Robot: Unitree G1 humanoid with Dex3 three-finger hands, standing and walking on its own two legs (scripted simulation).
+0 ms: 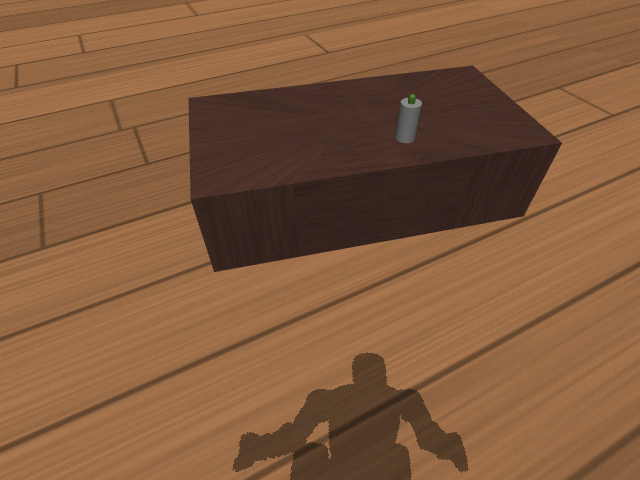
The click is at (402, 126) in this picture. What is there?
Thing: necked bottle
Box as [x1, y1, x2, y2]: [395, 94, 421, 142]
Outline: 414,94 410,94 408,98 402,99 400,103 395,137 397,140 401,142 410,142 414,139 421,102 415,98
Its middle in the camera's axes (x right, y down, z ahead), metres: +0.34 -0.47 +1.47
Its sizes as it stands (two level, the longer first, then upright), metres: 0.077 0.077 0.180
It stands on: a support 0.39 m high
